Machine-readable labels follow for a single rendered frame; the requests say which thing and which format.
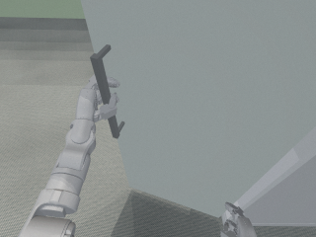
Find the left robot upper arm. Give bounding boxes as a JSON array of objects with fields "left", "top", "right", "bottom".
[{"left": 22, "top": 215, "right": 76, "bottom": 237}]

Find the robot right hand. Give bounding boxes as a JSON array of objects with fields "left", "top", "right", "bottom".
[{"left": 220, "top": 202, "right": 257, "bottom": 237}]

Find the left robot forearm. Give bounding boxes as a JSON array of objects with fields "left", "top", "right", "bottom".
[{"left": 18, "top": 118, "right": 96, "bottom": 237}]

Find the fridge door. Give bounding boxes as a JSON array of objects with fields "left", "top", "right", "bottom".
[{"left": 80, "top": 0, "right": 316, "bottom": 218}]

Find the robot left hand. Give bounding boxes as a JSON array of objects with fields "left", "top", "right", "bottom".
[{"left": 75, "top": 74, "right": 120, "bottom": 122}]

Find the handle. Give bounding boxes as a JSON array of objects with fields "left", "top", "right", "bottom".
[{"left": 90, "top": 44, "right": 125, "bottom": 139}]

